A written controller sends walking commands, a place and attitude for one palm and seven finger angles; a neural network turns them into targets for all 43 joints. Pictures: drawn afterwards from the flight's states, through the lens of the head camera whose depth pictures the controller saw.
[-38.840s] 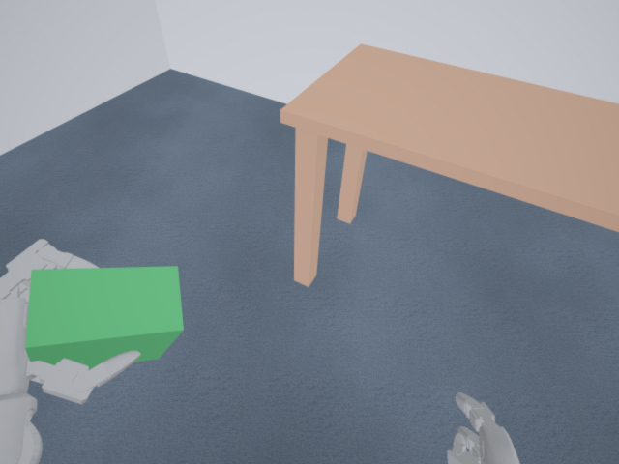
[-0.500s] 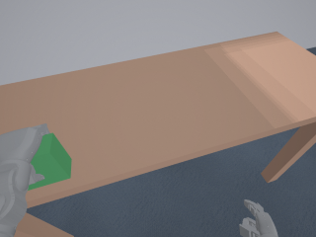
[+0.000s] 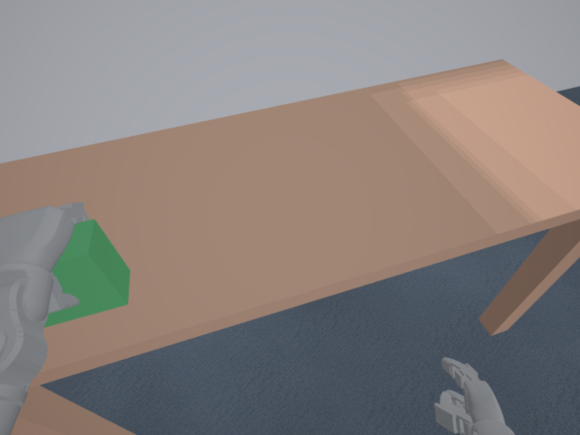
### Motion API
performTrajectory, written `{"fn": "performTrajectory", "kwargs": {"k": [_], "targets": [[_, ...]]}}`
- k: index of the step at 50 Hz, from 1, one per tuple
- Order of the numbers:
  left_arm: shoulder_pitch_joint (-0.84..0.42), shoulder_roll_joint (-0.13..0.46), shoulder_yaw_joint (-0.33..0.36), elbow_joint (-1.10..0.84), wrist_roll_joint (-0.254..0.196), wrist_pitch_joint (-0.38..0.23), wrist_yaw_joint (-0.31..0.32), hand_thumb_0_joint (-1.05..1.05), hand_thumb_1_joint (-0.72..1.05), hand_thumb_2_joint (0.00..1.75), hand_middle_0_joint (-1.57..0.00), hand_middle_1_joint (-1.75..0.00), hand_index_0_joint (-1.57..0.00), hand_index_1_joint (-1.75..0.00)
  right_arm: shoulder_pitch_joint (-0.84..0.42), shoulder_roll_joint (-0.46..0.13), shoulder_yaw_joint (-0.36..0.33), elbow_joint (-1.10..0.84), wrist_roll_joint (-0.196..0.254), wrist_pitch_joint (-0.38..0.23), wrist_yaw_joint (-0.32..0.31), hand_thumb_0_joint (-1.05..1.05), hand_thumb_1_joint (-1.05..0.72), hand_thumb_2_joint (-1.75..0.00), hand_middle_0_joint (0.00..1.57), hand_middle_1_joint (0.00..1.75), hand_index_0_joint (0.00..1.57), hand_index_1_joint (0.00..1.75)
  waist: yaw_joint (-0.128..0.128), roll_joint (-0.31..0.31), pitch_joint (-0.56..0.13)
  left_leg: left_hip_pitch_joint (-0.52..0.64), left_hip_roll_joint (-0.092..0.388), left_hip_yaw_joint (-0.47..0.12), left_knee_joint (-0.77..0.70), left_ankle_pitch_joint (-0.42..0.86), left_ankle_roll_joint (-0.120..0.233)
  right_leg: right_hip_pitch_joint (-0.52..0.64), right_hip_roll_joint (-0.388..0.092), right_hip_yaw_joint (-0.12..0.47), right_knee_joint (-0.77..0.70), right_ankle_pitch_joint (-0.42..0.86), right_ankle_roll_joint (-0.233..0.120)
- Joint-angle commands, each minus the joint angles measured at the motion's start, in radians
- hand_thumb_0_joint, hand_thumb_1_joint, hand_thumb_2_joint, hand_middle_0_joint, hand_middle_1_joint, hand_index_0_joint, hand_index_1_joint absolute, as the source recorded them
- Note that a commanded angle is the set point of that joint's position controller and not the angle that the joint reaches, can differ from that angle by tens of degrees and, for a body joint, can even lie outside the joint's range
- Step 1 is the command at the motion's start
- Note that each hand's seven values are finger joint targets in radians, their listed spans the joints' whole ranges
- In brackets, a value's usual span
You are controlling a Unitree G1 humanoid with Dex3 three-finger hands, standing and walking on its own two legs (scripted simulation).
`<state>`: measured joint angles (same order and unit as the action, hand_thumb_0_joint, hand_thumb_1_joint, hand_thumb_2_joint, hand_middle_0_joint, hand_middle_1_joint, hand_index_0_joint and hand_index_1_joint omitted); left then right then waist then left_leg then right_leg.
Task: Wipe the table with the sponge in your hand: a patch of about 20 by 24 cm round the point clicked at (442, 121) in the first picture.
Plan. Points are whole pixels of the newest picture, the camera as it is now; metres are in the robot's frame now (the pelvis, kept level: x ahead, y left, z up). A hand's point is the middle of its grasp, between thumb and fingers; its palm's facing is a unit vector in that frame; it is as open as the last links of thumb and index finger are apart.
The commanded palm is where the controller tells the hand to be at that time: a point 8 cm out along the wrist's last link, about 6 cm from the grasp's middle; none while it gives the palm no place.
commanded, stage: lift the sponge slowly off the table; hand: left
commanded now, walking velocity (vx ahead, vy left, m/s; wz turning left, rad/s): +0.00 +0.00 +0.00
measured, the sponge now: (71, 283) +0.26 +0.35 +0.07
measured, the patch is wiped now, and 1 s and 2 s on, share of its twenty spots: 0.95 0.95 0.95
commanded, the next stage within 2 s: bring the sponge back beside the body in 0.98 s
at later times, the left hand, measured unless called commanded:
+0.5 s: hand (37, 251) +0.26 +0.34 +0.15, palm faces +0.04 -0.01 -1.00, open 10.3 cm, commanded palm +0.23 +0.34 +0.21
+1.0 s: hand (22, 235) +0.27 +0.35 +0.17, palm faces +0.04 +0.00 -1.00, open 10.3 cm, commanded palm +0.23 +0.35 +0.24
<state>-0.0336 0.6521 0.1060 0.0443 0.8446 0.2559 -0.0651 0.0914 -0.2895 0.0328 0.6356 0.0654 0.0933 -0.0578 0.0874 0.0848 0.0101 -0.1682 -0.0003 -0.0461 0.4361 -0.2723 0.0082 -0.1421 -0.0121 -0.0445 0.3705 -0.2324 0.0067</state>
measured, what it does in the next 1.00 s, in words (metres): stands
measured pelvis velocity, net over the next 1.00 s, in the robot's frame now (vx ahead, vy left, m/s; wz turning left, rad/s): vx -0.02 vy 0.00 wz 0.01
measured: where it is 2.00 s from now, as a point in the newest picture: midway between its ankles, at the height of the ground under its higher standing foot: outside the picture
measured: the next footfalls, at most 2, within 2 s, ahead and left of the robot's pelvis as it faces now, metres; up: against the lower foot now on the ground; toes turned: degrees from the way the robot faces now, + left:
none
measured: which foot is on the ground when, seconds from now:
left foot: down 0.00-1.00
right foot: down 0.00-1.00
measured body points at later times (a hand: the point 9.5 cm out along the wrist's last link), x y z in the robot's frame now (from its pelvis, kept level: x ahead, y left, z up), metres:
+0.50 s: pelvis -0.01 -0.01 +0.00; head +0.00 -0.04 +0.45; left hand +0.25 +0.34 +0.20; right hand +0.22 -0.22 -0.09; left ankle -0.03 +0.12 -0.74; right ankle -0.02 -0.13 -0.74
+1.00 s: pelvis -0.02 +0.00 +0.00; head -0.01 -0.03 +0.45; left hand +0.26 +0.35 +0.23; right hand +0.20 -0.22 -0.10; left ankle -0.03 +0.12 -0.74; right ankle -0.02 -0.13 -0.74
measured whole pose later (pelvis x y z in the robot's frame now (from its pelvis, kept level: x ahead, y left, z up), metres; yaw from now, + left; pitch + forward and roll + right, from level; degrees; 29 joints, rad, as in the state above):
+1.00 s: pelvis -0.02 +0.00 +0.00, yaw +1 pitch -1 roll -1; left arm -0.17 0.75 0.13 0.03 0.81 0.27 -0.20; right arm 0.09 -0.30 0.05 0.62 0.07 0.08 -0.07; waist 0.10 0.10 0.02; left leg -0.17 0.00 -0.06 0.43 -0.24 0.00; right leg -0.15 -0.01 -0.05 0.37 -0.21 0.00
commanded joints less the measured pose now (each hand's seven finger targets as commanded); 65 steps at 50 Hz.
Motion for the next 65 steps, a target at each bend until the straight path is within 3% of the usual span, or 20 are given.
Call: {"fn": "performTrajectory", "kwargs": {"k": [1,3,10,17,18,19,23,26,28,31,33,35,38,42,43,50,58,60,63,65], "targets": [[-0.228,0.314,0.173,-0.199,0.012,0.005,0.037,0.00,0.10,1.30,-1.20,-1.60,-1.20,-1.60,-0.139,-0.123,-0.051,-0.156,-0.003,-0.041,-0.011,0.00,-0.90,-0.90,0.20,0.30,0.20,0.30,0.006,0.013,-0.244,0.036,-0.036,0.021,-0.028,0.397,0.035,0.129,0.044,-0.019,0.003,0.321,-0.063],[-0.270,0.339,0.185,-0.251,0.007,0.000,0.034,0.00,0.10,1.30,-1.20,-1.60,-1.20,-1.60,-0.177,-0.118,-0.039,-0.177,0.001,-0.052,-0.015,0.00,-0.90,-0.90,0.20,0.30,0.20,0.30,0.011,0.046,-0.258,0.053,-0.039,0.016,-0.028,0.391,0.038,0.133,0.048,-0.003,-0.001,0.317,-0.069],[-0.313,0.331,0.164,-0.208,0.013,-0.012,0.022,0.00,0.10,1.30,-1.20,-1.60,-1.20,-1.60,-0.142,-0.118,-0.043,-0.150,-0.003,-0.062,-0.028,0.00,-0.90,-0.90,0.20,0.30,0.20,0.30,-0.004,0.027,-0.250,0.056,-0.040,0.016,-0.031,0.390,0.035,0.124,0.042,-0.020,-0.006,0.306,-0.066],[-0.266,0.370,0.207,-0.235,0.003,0.005,0.010,0.00,0.10,1.30,-1.20,-1.60,-1.20,-1.60,-0.155,-0.118,-0.045,-0.159,-0.005,-0.048,-0.016,0.00,-0.90,-0.90,0.20,0.30,0.20,0.30,0.024,0.019,-0.268,0.049,-0.040,0.014,-0.036,0.409,0.032,0.157,0.039,-0.016,-0.001,0.332,-0.066],[-0.286,0.366,0.201,-0.265,0.000,0.015,0.004,0.00,0.10,1.30,-1.20,-1.60,-1.20,-1.60,-0.203,-0.114,-0.030,-0.182,0.001,-0.056,-0.013,0.00,-0.90,-0.90,0.20,0.30,0.20,0.30,0.026,0.057,-0.259,0.048,-0.039,0.010,-0.041,0.398,0.031,0.151,0.044,0.001,-0.005,0.320,-0.073],[-0.306,0.342,0.176,-0.234,-0.001,0.021,0.003,0.00,0.10,1.30,-1.20,-1.60,-1.20,-1.60,-0.163,-0.112,-0.033,-0.166,-0.003,-0.055,-0.015,0.00,-0.90,-0.90,0.20,0.30,0.20,0.30,0.012,0.014,-0.259,0.040,-0.038,0.018,-0.035,0.389,0.030,0.145,0.037,-0.017,0.003,0.308,-0.065],[-0.343,0.390,0.199,-0.234,-0.002,0.037,-0.020,0.00,0.10,1.30,-1.20,-1.60,-1.20,-1.60,-0.205,-0.120,-0.025,-0.177,0.005,-0.048,-0.014,0.00,-0.90,-0.90,0.20,0.30,0.20,0.30,0.018,0.026,-0.239,0.035,-0.037,0.013,-0.047,0.350,0.033,0.131,0.043,0.004,-0.014,0.280,-0.070],[-0.347,0.345,0.151,-0.210,-0.003,0.033,-0.035,0.00,0.10,1.30,-1.20,-1.60,-1.20,-1.60,-0.169,-0.117,-0.032,-0.164,0.002,-0.045,-0.017,0.00,-0.90,-0.90,0.20,0.30,0.20,0.30,0.005,0.006,-0.232,0.039,-0.038,0.018,-0.049,0.338,0.033,0.118,0.039,-0.016,-0.019,0.258,-0.062],[-0.379,0.368,0.167,-0.271,-0.003,0.025,-0.044,0.00,0.10,1.30,-1.20,-1.60,-1.20,-1.60,-0.209,-0.113,-0.020,-0.191,0.007,-0.060,-0.019,0.00,-0.90,-0.90,0.20,0.30,0.20,0.30,0.012,0.048,-0.259,0.057,-0.039,0.011,-0.046,0.346,0.038,0.124,0.044,0.004,-0.019,0.267,-0.071],[-0.370,0.388,0.181,-0.205,-0.001,0.019,-0.049,0.00,0.10,1.30,-1.20,-1.60,-1.20,-1.60,-0.156,-0.121,-0.031,-0.162,-0.001,-0.052,-0.023,0.00,-0.90,-0.90,0.20,0.30,0.20,0.30,0.006,-0.009,-0.239,0.036,-0.038,0.017,-0.047,0.337,0.034,0.124,0.037,-0.013,-0.019,0.264,-0.062],[-0.404,0.410,0.196,-0.263,-0.002,0.015,-0.052,0.00,0.10,1.30,-1.20,-1.60,-1.20,-1.60,-0.206,-0.115,-0.017,-0.191,0.005,-0.060,-0.019,0.00,-0.90,-0.90,0.20,0.30,0.20,0.30,0.017,0.065,-0.253,0.047,-0.040,0.009,-0.049,0.343,0.035,0.130,0.042,0.008,-0.020,0.262,-0.074],[-0.415,0.413,0.197,-0.173,-0.001,0.018,-0.048,0.00,0.10,1.30,-1.20,-1.60,-1.20,-1.60,-0.157,-0.120,-0.027,-0.159,0.001,-0.058,-0.024,0.00,-0.90,-0.90,0.20,0.30,0.20,0.30,0.006,0.014,-0.224,0.031,-0.038,0.015,-0.052,0.322,0.030,0.114,0.037,-0.014,-0.025,0.231,-0.067],[-0.459,0.421,0.191,-0.215,-0.004,0.013,-0.057,0.00,0.10,1.30,-1.20,-1.60,-1.20,-1.60,-0.200,-0.117,-0.017,-0.186,0.007,-0.064,-0.023,0.00,-0.90,-0.90,0.20,0.30,0.20,0.30,0.013,0.063,-0.247,0.041,-0.040,0.009,-0.057,0.306,0.034,0.120,0.041,0.007,-0.029,0.214,-0.075],[-0.440,0.444,0.205,-0.169,-0.005,0.009,-0.070,0.00,0.10,1.30,-1.20,-1.60,-1.20,-1.60,-0.158,-0.127,-0.032,-0.168,0.001,-0.054,-0.024,0.00,-0.90,-0.90,0.20,0.30,0.20,0.30,0.017,0.022,-0.262,0.030,-0.043,0.015,-0.052,0.314,0.033,0.139,0.031,-0.004,-0.022,0.236,-0.067],[-0.453,0.438,0.202,-0.218,-0.009,0.008,-0.076,0.00,0.10,1.30,-1.20,-1.60,-1.20,-1.60,-0.199,-0.119,-0.020,-0.195,0.007,-0.065,-0.021,0.00,-0.90,-0.90,0.20,0.30,0.20,0.30,0.018,0.059,-0.273,0.040,-0.041,0.008,-0.051,0.320,0.035,0.139,0.037,0.012,-0.020,0.242,-0.075],[-0.384,0.422,0.206,-0.179,-0.022,0.006,-0.091,0.00,0.10,1.30,-1.20,-1.60,-1.20,-1.60,-0.147,-0.124,-0.031,-0.179,0.001,-0.060,-0.016,0.00,-0.90,-0.90,0.20,0.30,0.20,0.30,0.017,0.005,-0.259,0.028,-0.035,0.013,-0.042,0.336,0.033,0.125,0.031,-0.011,-0.012,0.255,-0.066],[-0.362,0.396,0.209,-0.307,-0.030,0.004,-0.059,0.00,0.10,1.30,-1.20,-1.60,-1.20,-1.60,-0.200,-0.111,-0.022,-0.209,0.004,-0.069,-0.010,0.00,-0.90,-0.90,0.20,0.30,0.20,0.30,0.030,0.054,-0.262,0.043,-0.030,0.004,-0.053,0.335,0.030,0.125,0.042,0.003,-0.016,0.232,-0.075],[-0.340,0.376,0.194,-0.262,-0.028,0.021,-0.047,0.00,0.10,1.30,-1.20,-1.60,-1.20,-1.60,-0.162,-0.113,-0.028,-0.187,-0.002,-0.063,-0.013,0.00,-0.90,-0.90,0.20,0.30,0.20,0.30,0.022,0.001,-0.248,0.029,-0.030,0.011,-0.054,0.329,0.025,0.122,0.035,-0.014,-0.014,0.227,-0.066],[-0.321,0.393,0.219,-0.362,-0.029,0.034,-0.035,0.00,0.10,1.30,-1.20,-1.60,-1.20,-1.60,-0.223,-0.110,-0.021,-0.211,0.001,-0.069,-0.008,0.00,-0.90,-0.90,0.20,0.30,0.20,0.30,0.042,0.056,-0.280,0.046,-0.030,0.004,-0.048,0.356,0.028,0.144,0.041,0.013,-0.005,0.258,-0.078],[-0.303,0.358,0.188,-0.351,-0.028,0.051,-0.029,0.00,0.10,1.30,-1.20,-1.60,-1.20,-1.60,-0.184,-0.106,-0.025,-0.192,-0.002,-0.063,-0.007,0.00,-0.90,-0.90,0.20,0.30,0.20,0.30,0.031,0.044,-0.276,0.048,-0.028,0.008,-0.051,0.380,0.022,0.141,0.036,-0.011,-0.003,0.266,-0.069]]}}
